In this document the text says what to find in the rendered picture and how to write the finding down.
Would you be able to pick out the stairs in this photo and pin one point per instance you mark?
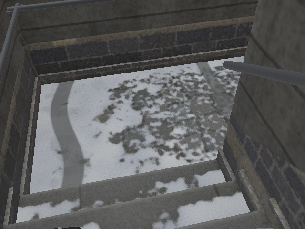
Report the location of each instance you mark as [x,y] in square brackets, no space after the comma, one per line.
[191,196]

